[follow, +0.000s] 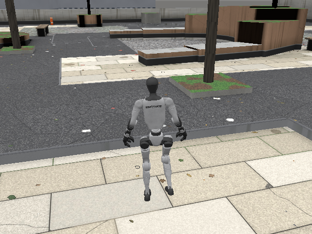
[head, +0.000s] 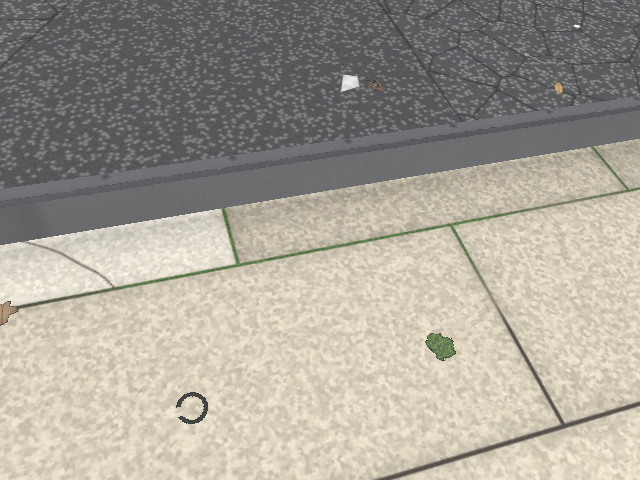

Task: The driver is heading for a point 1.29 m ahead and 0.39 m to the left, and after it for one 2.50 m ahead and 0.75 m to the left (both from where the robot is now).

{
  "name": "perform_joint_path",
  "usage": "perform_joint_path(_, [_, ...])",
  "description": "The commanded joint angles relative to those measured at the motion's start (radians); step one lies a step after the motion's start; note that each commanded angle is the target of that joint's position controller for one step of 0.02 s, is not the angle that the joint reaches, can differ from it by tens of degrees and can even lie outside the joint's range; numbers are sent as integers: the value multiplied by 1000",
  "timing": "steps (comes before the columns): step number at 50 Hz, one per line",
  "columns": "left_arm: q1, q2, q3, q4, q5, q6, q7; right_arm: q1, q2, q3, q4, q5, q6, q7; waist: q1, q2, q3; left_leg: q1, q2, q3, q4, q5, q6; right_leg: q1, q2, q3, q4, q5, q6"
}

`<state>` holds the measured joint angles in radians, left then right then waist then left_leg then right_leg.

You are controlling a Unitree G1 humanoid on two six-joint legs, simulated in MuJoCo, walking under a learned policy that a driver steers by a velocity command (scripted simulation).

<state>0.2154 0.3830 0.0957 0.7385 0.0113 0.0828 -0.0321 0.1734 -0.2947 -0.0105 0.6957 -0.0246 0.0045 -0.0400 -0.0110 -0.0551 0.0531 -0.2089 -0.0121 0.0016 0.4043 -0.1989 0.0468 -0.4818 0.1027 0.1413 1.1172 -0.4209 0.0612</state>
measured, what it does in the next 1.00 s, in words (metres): steps on the spot, turning left: right foot, then left foot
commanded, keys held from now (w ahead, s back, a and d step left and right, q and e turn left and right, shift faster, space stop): q+shift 0.70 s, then e+shift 0.30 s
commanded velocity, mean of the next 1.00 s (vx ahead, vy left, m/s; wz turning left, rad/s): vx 0.00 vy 0.00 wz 0.43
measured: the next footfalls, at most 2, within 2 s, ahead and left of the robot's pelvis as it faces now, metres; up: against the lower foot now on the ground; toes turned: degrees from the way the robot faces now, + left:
right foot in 0.20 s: +0.01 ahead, -0.11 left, +0.00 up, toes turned +10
left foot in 0.60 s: -0.02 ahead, +0.12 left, +0.00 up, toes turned +28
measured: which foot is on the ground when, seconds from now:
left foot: down 0.00-0.20, up 0.22-0.58, down 0.60-1.00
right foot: up 0.00-0.18, down 0.20-0.60, up 0.62-1.00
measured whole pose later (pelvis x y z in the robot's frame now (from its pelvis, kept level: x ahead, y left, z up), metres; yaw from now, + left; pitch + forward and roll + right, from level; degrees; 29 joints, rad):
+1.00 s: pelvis -0.01 +0.05 +0.00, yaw +29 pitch -1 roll +0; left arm 0.29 0.29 0.04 0.82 0.01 0.08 -0.02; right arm 0.17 -0.22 0.00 0.71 -0.03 0.03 -0.02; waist 0.03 -0.03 0.05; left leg -0.15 -0.09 0.01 0.40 -0.23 0.10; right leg -0.38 0.00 0.01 0.84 -0.39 0.01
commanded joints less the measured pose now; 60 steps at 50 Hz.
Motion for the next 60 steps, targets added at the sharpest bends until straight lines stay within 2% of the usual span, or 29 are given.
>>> perform_joint_path(1, [6, 6, -15, -46, -7, -2, 13, 67, -123, -29, -6, 4, -20, 12, -7, 213, -98, 159, 202, -195, -36, 547, 148, -6, 28, 21, -156, -26, -6])
perform_joint_path(3, [0, -23, -39, -28, -4, 5, 26, 22, -115, -20, 5, 7, -22, 25, 18, 258, -99, 110, 158, -199, -56, 436, 125, 136, -18, -80, -387, -42, -13])
perform_joint_path(5, [-44, 2, -37, -35, -9, 5, 51, 84, -193, -54, 30, 4, -5, 40, -18, 306, -66, 105, 152, -276, -29, 498, 139, 160, 10, -140, -471, -52, -18])
perform_joint_path(7, [-26, 8, -40, -30, -19, -6, 66, 116, -209, -70, 47, 12, 6, 51, -4, 278, -81, 132, 171, -348, 7, 611, 139, 190, 9, -119, -587, 9, -36])
perform_joint_path(9, [39, 10, -43, -10, -15, -33, 80, 75, -196, -78, 43, 26, 11, 48, 43, 237, -119, 63, 144, -372, 52, 538, 89, 355, -29, -91, -801, 188, -65])
perform_joint_path(10, [65, 55, -33, -4, -1, -48, 89, 74, -159, -72, 33, 36, 9, 44, 44, 178, -154, -73, 108, -349, 96, 351, 40, 517, -122, -36, -831, 242, -91])
perform_joint_path(11, [60, 127, -20, -15, 15, -50, 98, 82, -65, -52, 4, 48, 6, 43, 42, -46, -159, -268, 5, -215, 278, -14, -17, 631, -364, 157, -845, 382, -171])
perform_joint_path(12, [-20, 145, -13, -24, 9, -38, 93, 94, -90, -62, 0, 33, 17, 30, 30, -211, -100, -333, -86, -32, 475, -417, -29, 479, -513, 214, -826, 675, -303])
perform_joint_path(13, [-53, 54, -34, -48, 6, -41, 86, 114, -148, -82, 29, 12, 32, 26, 13, -93, -60, -315, -25, -47, 637, -412, -34, 419, -491, 140, -821, 758, -324])
perform_joint_path(15, [-143, -28, -62, -76, 12, -42, 86, 158, -139, -97, 64, 9, 59, 38, -36, -53, -18, -303, -13, -36, 747, -301, -54, 359, -369, -29, -807, 725, -257])
perform_joint_path(17, [-129, -10, -58, -72, 18, -47, 94, 142, -118, -93, 52, 12, 73, 64, -23, -112, -10, -340, -1, -9, 730, -239, -85, 395, -327, -108, -799, 727, -238])
perform_joint_path(22, [-52, 29, -36, -48, 21, -58, 82, 32, -69, -75, -26, 18, 78, 97, 34, -104, -26, -316, 34, 37, 512, -216, -90, 467, -381, -164, -758, 707, -246])
perform_joint_path(25, [-52, 61, -21, -46, 20, -67, 62, 9, -69, -74, -63, 25, 79, 102, 36, -126, -47, -194, 19, 93, 375, -219, -54, 423, -400, -216, -706, 725, -217])
perform_joint_path(28, [-53, 79, -8, -49, -1, -72, 44, 31, -80, -84, -80, 19, 77, 97, 8, -101, -68, -79, -4, 119, 220, -174, -17, 378, -420, -261, -576, 666, -163])
perform_joint_path(29, [-45, 76, -5, -43, -9, -71, 37, 101, -92, -91, -60, 7, 66, 85, -40, -20, -99, 46, -15, 81, 95, -57, 6, 301, -393, -309, -429, 591, -115])
perform_joint_path(30, [-9, 53, -11, -59, -12, -73, 31, 176, -211, -122, -50, -9, 51, 65, -73, 212, -130, 212, 140, -213, -53, 162, 65, 91, -299, -360, -153, 272, -43])
perform_joint_path(31, [-69, -35, -40, -149, 16, -58, 35, 205, -358, -154, -71, 18, 42, 63, -62, 372, -158, 240, 396, -632, -80, 515, 245, -168, -105, -262, 10, -301, 14])
perform_joint_path(32, [-107, 7, -28, -103, 45, -36, 36, 279, -273, -134, -40, 42, 33, 60, -76, 98, -126, 264, 333, -456, 48, 827, 226, -168, -175, -126, 130, -261, 7])
perform_joint_path(33, [-70, -27, -45, -143, 17, -41, 45, 224, -314, -149, -70, 30, 42, 52, -80, 265, -217, 229, 349, -521, -24, 507, 308, -180, -129, -101, 129, -212, 4])
perform_joint_path(34, [-108, 14, -39, -126, 18, -51, 52, 121, -253, -136, -82, 22, 54, 45, -47, 185, -94, 149, 259, -458, -97, 184, 250, -203, -177, -76, 63, -72, 0])
perform_joint_path(35, [-117, 43, -25, -124, 23, -56, 55, 18, -205, -120, -107, 32, 61, 37, -11, 211, -48, 71, 182, -400, -112, 93, 195, -157, -180, -80, 5, 10, -3])
perform_joint_path(36, [-56, 58, -22, -78, 23, -52, 51, -23, -164, -101, -115, 20, 64, 41, 13, 193, -68, 55, 152, -328, -94, 207, 175, -100, -164, -113, 11, 52, -1])
perform_joint_path(37, [-18, 58, -18, -62, 20, -44, 45, -1, -155, -95, -113, 25, 58, 41, 13, 159, -98, 66, 152, -291, -84, 287, 167, -70, -154, -124, 6, 71, -3])
perform_joint_path(39, [22, 19, -28, -35, 10, -33, 37, 29, -134, -82, -92, 21, 43, 42, 12, 121, -122, 76, 154, -242, -85, 385, 158, -26, -149, -140, -28, 84, -7])
perform_joint_path(43, [28, -28, -46, 3, 3, -16, 28, 29, -52, -35, -52, -4, 17, 29, -2, 154, -85, 43, 169, -185, -160, 208, 131, 81, -153, -120, -230, 113, -25])
perform_joint_path(47, [-6, 27, -27, -4, 1, -17, 18, 51, -137, -53, -19, -11, 19, 15, -26, 161, -8, 56, 230, -194, -145, 142, 163, 53, -105, -114, -267, 39, -53])
perform_joint_path(54, [-4, -13, -28, -36, -9, -23, 2, 35, -115, -57, -5, -5, 15, 5, -13, 128, -43, 171, 295, -130, -39, 496, 197, 54, -116, -171, -311, -64, -65])
perform_joint_path(58, [10, -25, -25, -66, -20, -26, -5, 16, -130, -68, 1, 1, 17, 10, -1, 162, -89, 183, 293, -49, 58, 575, 150, 146, -89, -212, -466, -29, -90])
perform_joint_path(60, [59, -14, -18, -68, -6, -41, 2, 4, -142, -75, 5, 12, 14, 10, 52, 113, -111, 78, 245, 42, 215, 447, 58, 306, -82, -161, -700, 186, -126])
